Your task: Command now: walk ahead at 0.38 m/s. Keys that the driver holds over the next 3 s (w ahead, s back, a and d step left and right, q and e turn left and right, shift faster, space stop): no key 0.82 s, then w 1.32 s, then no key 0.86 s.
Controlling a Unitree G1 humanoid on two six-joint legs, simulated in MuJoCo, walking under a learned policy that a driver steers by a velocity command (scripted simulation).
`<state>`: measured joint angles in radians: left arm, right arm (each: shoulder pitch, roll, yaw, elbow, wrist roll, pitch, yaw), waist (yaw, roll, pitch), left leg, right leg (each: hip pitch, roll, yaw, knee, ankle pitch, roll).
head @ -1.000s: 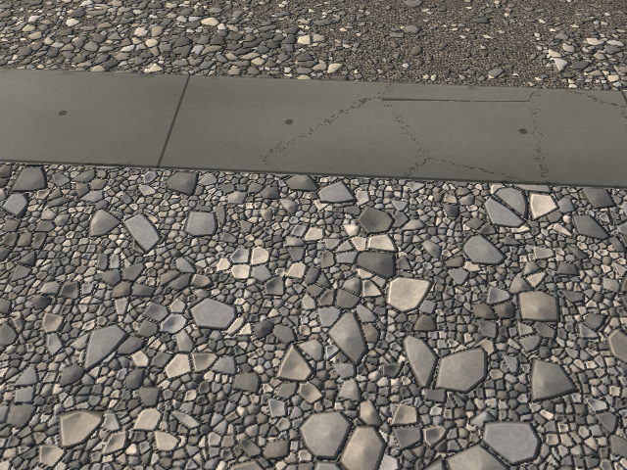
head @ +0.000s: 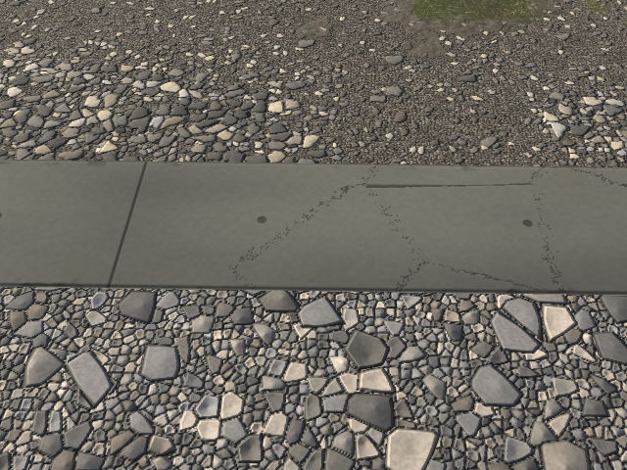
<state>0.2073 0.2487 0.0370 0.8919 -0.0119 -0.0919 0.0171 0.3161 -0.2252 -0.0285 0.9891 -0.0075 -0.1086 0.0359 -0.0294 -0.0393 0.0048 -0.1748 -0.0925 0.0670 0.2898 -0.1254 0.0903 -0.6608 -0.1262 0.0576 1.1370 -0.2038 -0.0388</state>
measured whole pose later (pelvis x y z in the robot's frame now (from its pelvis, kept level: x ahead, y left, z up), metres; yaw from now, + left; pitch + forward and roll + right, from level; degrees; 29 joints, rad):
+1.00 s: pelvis +0.23 -0.04 -0.01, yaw +1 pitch +0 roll +0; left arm 0.25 0.20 0.04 1.04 -0.02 -0.05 0.01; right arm 0.36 -0.19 -0.04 1.09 0.02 -0.06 -0.03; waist -0.02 0.02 -0.01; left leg -0.16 0.03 0.00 0.56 -0.40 0.01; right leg -0.33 0.02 -0.04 0.67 -0.37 -0.08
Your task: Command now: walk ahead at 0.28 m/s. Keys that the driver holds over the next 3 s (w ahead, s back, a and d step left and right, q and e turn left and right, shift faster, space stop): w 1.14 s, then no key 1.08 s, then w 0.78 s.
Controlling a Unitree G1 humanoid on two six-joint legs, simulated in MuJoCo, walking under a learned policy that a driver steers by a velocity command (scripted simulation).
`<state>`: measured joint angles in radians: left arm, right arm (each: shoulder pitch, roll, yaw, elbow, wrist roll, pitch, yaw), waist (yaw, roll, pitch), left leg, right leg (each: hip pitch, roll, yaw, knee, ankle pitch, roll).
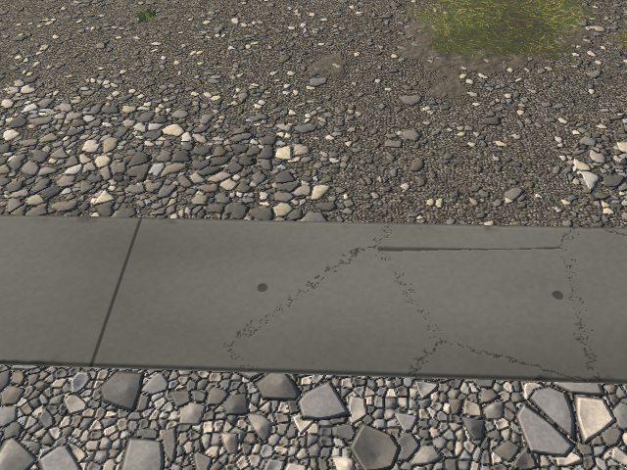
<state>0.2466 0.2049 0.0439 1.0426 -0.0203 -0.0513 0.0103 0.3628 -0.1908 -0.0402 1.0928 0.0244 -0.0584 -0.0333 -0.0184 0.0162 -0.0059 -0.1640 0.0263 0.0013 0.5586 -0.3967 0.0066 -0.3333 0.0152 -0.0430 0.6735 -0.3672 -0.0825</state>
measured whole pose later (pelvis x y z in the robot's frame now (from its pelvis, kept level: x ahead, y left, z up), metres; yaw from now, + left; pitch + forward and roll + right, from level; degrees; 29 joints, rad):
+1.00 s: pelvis +0.48 +0.05 +0.01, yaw +0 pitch +2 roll +2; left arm 0.05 0.24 0.07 0.90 -0.01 -0.08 -0.01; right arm 0.38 -0.22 -0.04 1.03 0.01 -0.09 0.00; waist -0.07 -0.04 -0.01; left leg 0.02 -0.07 0.06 0.19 -0.24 0.06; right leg -0.69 -0.12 0.02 0.63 0.11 -0.02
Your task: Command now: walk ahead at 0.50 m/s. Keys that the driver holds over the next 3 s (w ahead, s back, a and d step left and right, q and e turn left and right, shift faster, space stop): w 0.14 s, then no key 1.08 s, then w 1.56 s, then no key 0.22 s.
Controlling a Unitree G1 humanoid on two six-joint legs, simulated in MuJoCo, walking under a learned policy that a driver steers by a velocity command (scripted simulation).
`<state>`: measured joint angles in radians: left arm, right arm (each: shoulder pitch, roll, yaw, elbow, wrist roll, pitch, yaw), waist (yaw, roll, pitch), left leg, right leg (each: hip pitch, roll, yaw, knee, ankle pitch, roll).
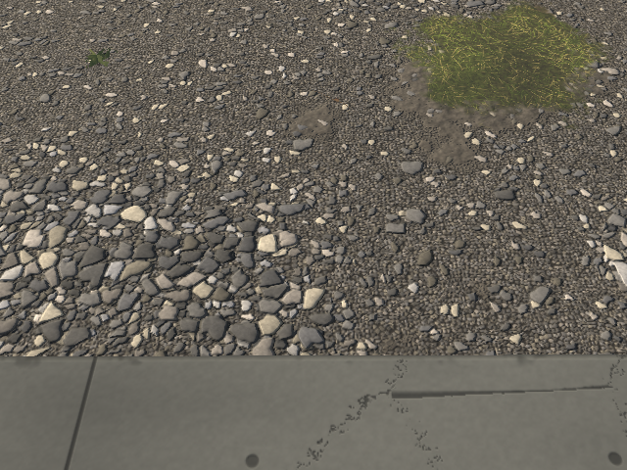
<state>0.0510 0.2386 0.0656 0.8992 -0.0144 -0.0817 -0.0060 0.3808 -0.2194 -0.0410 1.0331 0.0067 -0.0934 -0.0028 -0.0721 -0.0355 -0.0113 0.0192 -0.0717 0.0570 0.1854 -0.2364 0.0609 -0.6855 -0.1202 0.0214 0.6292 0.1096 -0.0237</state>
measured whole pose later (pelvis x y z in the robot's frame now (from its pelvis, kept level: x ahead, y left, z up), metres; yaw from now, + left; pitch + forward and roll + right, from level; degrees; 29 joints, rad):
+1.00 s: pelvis +0.30 -0.02 -0.01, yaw +0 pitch +0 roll +0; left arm 0.26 0.19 0.04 1.11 0.00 0.00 0.04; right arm 0.12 -0.18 -0.06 1.06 0.01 0.00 -0.03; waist 0.01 0.00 0.04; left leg -0.32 0.00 0.02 0.55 -0.23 0.02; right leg -0.14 -0.02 -0.05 0.52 -0.37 0.01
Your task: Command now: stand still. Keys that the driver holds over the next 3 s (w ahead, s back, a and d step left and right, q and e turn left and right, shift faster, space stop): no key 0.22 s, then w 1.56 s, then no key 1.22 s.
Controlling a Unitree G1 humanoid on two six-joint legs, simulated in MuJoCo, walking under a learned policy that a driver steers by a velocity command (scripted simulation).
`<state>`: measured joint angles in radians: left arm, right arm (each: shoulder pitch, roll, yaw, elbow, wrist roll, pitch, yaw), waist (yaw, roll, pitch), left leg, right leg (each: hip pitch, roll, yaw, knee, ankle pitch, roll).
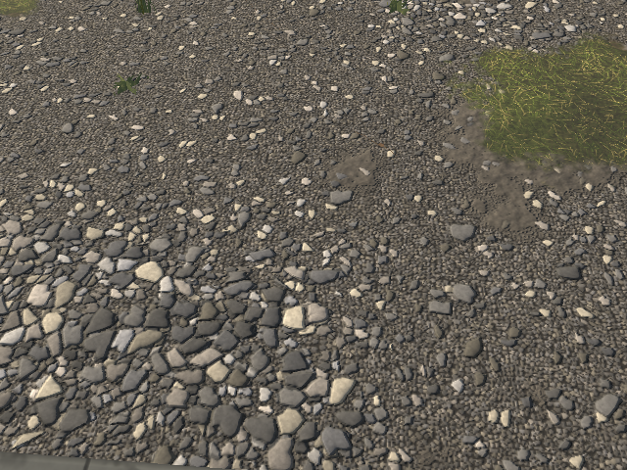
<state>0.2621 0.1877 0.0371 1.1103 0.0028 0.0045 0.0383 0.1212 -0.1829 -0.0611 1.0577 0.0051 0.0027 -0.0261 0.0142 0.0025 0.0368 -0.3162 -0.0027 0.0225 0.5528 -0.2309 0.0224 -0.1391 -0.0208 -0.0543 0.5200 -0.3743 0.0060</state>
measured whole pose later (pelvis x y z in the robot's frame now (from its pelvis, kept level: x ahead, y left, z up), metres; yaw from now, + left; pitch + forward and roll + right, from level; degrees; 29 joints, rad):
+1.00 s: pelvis +0.27 +0.00 -0.02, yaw +0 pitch +2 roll +1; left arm 0.00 0.22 0.07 0.89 -0.02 -0.11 -0.06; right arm 0.45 -0.21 -0.05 1.10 0.00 -0.08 -0.01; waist -0.05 -0.01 0.01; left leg 0.08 0.02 0.07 0.48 -0.51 0.00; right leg -0.51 -0.03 -0.05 0.65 -0.16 -0.08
